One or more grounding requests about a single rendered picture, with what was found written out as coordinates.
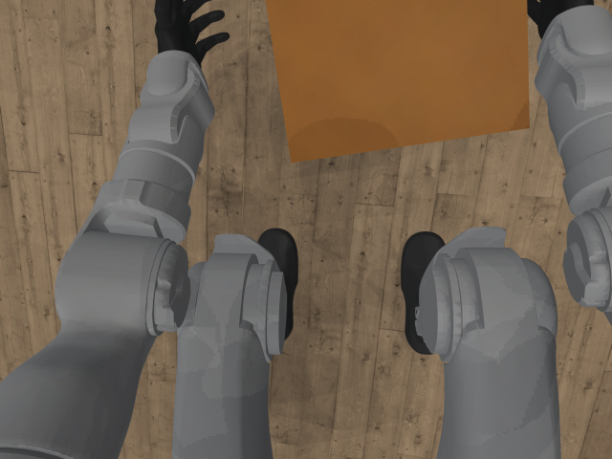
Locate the robot right thigh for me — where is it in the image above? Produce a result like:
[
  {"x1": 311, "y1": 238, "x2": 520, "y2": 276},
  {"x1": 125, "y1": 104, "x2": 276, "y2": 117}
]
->
[{"x1": 422, "y1": 248, "x2": 561, "y2": 459}]

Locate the robot left forearm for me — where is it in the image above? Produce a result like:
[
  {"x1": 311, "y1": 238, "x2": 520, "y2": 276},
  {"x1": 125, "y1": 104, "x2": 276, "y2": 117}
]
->
[{"x1": 55, "y1": 50, "x2": 215, "y2": 320}]

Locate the robot left hand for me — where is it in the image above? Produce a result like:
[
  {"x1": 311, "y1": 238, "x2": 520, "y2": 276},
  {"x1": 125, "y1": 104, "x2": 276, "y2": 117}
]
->
[{"x1": 154, "y1": 0, "x2": 230, "y2": 70}]

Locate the robot right upper arm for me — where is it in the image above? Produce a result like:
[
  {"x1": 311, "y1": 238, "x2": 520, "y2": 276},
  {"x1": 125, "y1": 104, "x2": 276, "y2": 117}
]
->
[{"x1": 562, "y1": 207, "x2": 612, "y2": 326}]

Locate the robot left upper arm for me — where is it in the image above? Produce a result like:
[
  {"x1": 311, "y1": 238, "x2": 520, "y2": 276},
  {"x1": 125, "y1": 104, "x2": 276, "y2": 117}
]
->
[{"x1": 0, "y1": 231, "x2": 191, "y2": 459}]

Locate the robot right foot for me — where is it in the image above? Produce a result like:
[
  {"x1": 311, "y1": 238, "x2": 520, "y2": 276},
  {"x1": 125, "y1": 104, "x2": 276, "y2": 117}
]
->
[{"x1": 401, "y1": 231, "x2": 445, "y2": 355}]

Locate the robot right hand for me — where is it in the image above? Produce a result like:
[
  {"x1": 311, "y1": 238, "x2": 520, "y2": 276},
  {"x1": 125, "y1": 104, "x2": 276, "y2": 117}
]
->
[{"x1": 527, "y1": 0, "x2": 594, "y2": 40}]

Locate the carton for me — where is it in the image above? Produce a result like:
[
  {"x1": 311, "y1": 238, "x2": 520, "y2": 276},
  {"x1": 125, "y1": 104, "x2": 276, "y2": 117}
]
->
[{"x1": 266, "y1": 0, "x2": 530, "y2": 163}]

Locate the robot right forearm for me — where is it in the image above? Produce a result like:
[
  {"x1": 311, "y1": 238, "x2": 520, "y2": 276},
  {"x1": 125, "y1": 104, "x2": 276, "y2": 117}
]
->
[{"x1": 535, "y1": 5, "x2": 612, "y2": 216}]

